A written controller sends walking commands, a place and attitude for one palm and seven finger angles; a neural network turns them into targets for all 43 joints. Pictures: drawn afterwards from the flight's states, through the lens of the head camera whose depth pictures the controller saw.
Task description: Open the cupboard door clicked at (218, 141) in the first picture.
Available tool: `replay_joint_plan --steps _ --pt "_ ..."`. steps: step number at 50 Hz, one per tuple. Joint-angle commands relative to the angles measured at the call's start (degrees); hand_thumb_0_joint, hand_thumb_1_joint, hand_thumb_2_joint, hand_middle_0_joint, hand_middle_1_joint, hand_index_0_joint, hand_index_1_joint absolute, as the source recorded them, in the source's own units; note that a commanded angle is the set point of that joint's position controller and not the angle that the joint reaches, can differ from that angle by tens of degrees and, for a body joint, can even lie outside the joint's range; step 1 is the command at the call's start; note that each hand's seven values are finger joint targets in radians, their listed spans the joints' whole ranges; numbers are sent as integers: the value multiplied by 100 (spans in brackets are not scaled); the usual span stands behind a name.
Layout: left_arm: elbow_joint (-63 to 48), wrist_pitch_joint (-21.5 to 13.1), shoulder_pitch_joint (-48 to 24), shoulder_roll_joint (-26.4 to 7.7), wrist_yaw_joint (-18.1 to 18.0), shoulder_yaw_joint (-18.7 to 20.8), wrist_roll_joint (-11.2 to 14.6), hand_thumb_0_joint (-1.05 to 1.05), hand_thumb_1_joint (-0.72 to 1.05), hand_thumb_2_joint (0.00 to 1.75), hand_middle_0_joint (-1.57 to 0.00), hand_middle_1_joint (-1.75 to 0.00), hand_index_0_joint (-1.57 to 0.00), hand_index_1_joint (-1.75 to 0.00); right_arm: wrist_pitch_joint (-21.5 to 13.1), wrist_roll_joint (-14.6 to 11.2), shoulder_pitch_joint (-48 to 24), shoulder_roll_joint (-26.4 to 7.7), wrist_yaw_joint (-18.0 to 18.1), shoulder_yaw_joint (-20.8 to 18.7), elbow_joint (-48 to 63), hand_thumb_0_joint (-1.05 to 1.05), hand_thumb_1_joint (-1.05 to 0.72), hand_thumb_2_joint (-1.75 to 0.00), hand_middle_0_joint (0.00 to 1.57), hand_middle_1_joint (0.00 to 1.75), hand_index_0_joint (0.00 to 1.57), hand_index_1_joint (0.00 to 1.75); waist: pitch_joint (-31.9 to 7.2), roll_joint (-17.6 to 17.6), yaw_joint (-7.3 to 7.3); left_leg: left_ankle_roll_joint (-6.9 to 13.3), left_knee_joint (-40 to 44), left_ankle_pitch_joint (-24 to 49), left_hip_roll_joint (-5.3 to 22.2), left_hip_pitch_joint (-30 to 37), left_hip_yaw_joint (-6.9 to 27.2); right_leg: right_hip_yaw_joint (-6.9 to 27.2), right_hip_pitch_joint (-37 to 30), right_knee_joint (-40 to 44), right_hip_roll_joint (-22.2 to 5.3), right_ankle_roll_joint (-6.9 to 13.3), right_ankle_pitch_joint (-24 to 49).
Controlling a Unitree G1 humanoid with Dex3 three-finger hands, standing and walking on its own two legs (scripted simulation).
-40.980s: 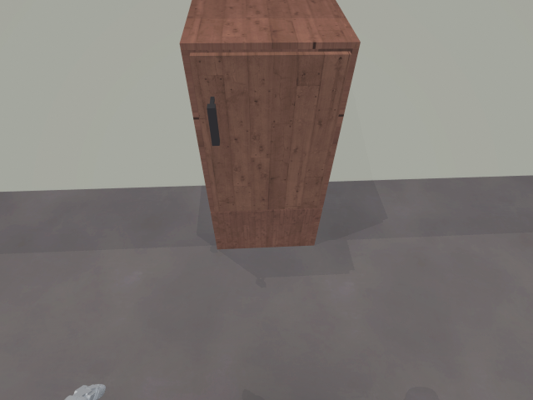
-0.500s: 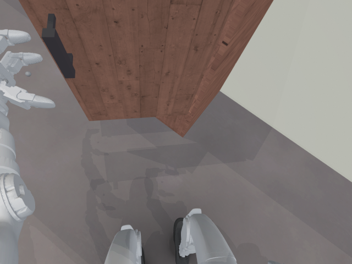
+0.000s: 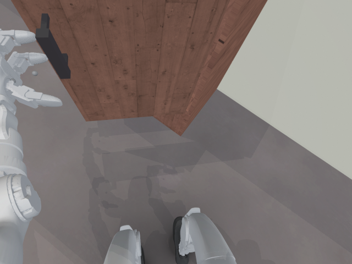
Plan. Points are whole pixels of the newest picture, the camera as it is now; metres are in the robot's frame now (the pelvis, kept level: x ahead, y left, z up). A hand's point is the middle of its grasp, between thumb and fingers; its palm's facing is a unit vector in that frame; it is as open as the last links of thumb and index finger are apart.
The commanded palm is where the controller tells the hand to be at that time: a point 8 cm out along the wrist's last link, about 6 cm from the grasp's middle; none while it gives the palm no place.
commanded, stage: slide the fingers in behind the handle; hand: left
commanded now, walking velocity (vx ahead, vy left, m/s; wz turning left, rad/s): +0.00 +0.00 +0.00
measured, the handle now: (55, 48) +0.56 +0.21 +0.04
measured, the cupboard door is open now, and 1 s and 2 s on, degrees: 44 44 45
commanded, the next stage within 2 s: close the thumb around the handle in 1.26 s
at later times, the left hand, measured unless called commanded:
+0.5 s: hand (50, 74) +0.50 +0.22 +0.04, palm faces +0.05 -1.00 -0.01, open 14.0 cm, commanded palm +0.48 +0.25 +0.04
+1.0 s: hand (67, 73) +0.50 +0.19 +0.04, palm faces +0.06 -1.00 -0.02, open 14.0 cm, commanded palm +0.48 +0.23 +0.04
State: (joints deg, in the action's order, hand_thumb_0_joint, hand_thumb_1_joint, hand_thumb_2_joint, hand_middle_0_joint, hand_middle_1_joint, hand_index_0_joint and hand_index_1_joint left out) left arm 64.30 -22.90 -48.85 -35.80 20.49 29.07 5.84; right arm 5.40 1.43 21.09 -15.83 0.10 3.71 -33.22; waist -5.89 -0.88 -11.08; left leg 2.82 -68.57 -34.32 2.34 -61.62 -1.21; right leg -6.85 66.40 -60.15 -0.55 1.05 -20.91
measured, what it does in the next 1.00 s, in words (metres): stands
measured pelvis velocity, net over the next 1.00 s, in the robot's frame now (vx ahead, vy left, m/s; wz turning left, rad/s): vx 0.00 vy -0.01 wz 0.01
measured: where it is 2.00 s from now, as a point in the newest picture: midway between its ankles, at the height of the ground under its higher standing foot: outside the picture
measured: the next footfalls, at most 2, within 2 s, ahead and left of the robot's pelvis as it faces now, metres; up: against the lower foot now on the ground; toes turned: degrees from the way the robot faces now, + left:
none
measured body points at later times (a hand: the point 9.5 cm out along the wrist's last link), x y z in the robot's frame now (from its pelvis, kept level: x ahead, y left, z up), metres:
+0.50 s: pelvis +0.00 +0.00 +0.00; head +0.16 +0.03 +0.42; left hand +0.49 +0.27 +0.04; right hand +0.03 -0.27 -0.10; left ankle -0.03 +0.08 -0.64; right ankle +0.06 -0.12 -0.64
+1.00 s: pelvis +0.00 -0.01 +0.00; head +0.16 +0.02 +0.42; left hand +0.50 +0.24 +0.05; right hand +0.01 -0.27 -0.11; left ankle -0.03 +0.08 -0.64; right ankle +0.06 -0.12 -0.64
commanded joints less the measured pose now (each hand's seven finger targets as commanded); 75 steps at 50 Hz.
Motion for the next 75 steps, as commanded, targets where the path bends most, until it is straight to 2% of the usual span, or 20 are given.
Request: replay_joint_plan --steps 1,4,7,9,11,13,18,21,23,30,35,38,41,44,50,53,56,61,68,75 --pt "-1360 -541 -2041 -1595 -133 150 96 0 -50 30 -30 -120 -30 -120 -76 11 1080 -1113 38 -449 257 0 -90 -90 20 30 20 30 -3253 -1168 90 -269 844 3535 -37 1811 558 433 -2188 239 251 64 1688" --pt "-1183 -498 -2055 -1456 -127 44 100 0 -50 30 -30 -120 -30 -120 -47 0 1047 -1117 37 -440 227 0 -90 -90 20 30 20 30 -2958 -1035 43 -264 904 3340 -31 1654 559 422 -2152 285 231 33 1577" --pt "-1408 -519 -1909 -1378 -166 45 120 0 -50 30 -30 -120 -30 -120 -39 -2 1056 -1105 16 -466 274 0 -90 -90 20 30 20 30 -3258 -1248 131 -320 917 3699 -20 1991 569 410 -2147 274 238 46 1669" --pt "-1282 -500 -1810 -1246 -207 -4 151 0 -50 30 -30 -120 -30 -120 -35 -8 1025 -1084 9 -472 262 0 -90 -90 20 30 20 30 -3052 -930 85 -288 927 3510 -24 1798 555 407 -2223 312 240 28 1670" --pt "-1363 -537 -2037 -1003 -239 -194 168 0 -50 30 -30 -120 -30 -120 -48 -6 1006 -1060 14 -468 265 0 -90 -90 20 30 20 30 -2942 -1016 11 -269 930 3417 -40 1761 535 419 -2154 312 234 40 1655" --pt "-1354 -570 -2019 -1191 -294 -50 131 0 -50 30 -30 -120 -30 -120 -43 -1 1008 -1082 24 -479 239 0 -90 -90 20 30 20 30 -3034 -971 65 -289 936 3348 -49 1742 536 429 -2208 298 228 29 1612" --pt "-1423 -677 -2066 -969 -411 -169 102 0 -50 30 -30 -120 -30 -120 -72 22 1015 -1042 7 -500 219 0 -90 -90 20 30 20 30 -3221 -1069 79 -308 890 3510 -65 1894 524 446 -2221 280 224 35 1707" --pt "-1236 -665 -2136 -718 -441 -357 110 0 -50 30 -30 -120 -30 -120 -82 22 987 -1021 6 -482 205 0 -90 -90 20 30 20 30 -2872 -958 -9 -290 923 3323 -72 1756 535 418 -2117 297 224 46 1610" --pt "-1369 -693 -2052 -945 -477 -182 68 0 -50 30 -30 -120 -30 -120 -70 28 979 -1040 3 -492 220 0 -90 -90 20 30 20 30 -3187 -1045 118 -307 925 3356 -78 1798 523 443 -2270 261 212 46 1642" --pt "-1307 -721 -2298 -538 -652 -466 44 0 -50 30 -30 -120 -30 -120 -97 42 963 -1002 -20 -500 185 0 -90 -90 20 30 20 30 -2977 -894 -19 -306 934 3226 -79 1779 546 411 -2093 283 212 28 1536" --pt "-1086 -741 -2276 -698 -738 -347 -38 0 -50 30 -30 -120 -30 -120 -117 48 967 -1004 -26 -479 200 0 -90 -90 20 30 20 30 -2956 -721 22 -238 931 2786 -136 1369 479 483 -2347 268 203 34 1492" --pt "-1337 -799 -2233 -522 -760 -476 -44 0 -50 30 -30 -120 -30 -120 -127 58 988 -978 -45 -505 213 0 -90 -90 20 30 20 30 -3361 -1065 63 -300 891 3286 -115 1801 503 465 -2282 218 199 42 1709" --pt "-1134 -749 -2145 -576 -804 -368 13 0 -50 30 -30 -120 -30 -120 -112 52 1012 -998 -44 -496 213 0 -90 -90 20 30 20 30 -3092 -684 16 -241 902 3084 -125 1473 475 477 -2439 249 212 43 1777" --pt "-1397 -787 -2238 -504 -860 -454 -35 0 -50 30 -30 -120 -30 -120 -125 57 967 -971 -56 -507 219 0 -90 -90 20 30 20 30 -3233 -963 90 -285 947 3110 -127 1653 473 480 -2398 248 192 43 1707" --pt "-1113 -791 -2155 -599 -972 -310 -58 0 -50 30 -30 -120 -30 -120 -143 49 961 -967 -51 -490 204 0 -90 -90 20 30 20 30 -2886 -567 74 -190 973 2573 -176 1114 358 558 -2621 324 179 21 1602" --pt "-1173 -870 -2235 -780 -950 -248 -142 0 -50 30 -30 -120 -30 -120 -164 63 982 -973 -26 -488 213 0 -90 -90 20 30 20 30 -3104 -709 119 -203 967 2646 -181 1219 391 564 -2648 258 176 38 1625" --pt "-1274 -919 -2402 -340 -871 -601 -57 0 -50 30 -30 -120 -30 -120 -207 64 956 -954 -33 -494 207 0 -90 -90 20 30 20 30 -3074 -875 14 -211 947 2758 -166 1472 416 532 -2412 267 181 51 1600" --pt "-1164 -856 -2316 -399 -856 -503 0 0 -50 30 -30 -120 -30 -120 -194 54 1002 -989 -25 -512 166 0 -90 -90 20 30 20 30 -3077 -653 25 -216 933 2843 -165 1417 443 510 -2464 257 182 44 1687" --pt "-1267 -899 -2117 -362 -914 -522 -58 0 -50 30 -30 -120 -30 -120 -190 57 964 -964 -60 -527 174 0 -90 -90 20 30 20 30 -3218 -800 108 -247 953 2952 -161 1597 422 517 -2483 277 184 42 1719" --pt "-1204 -913 -2185 -491 -908 -437 -59 0 -11 47 -33 -124 -33 -124 -207 50 944 -968 -38 -511 182 0 -90 -90 20 30 20 30 -3077 -620 107 -193 975 2614 -197 1264 371 580 -2695 303 173 37 1672"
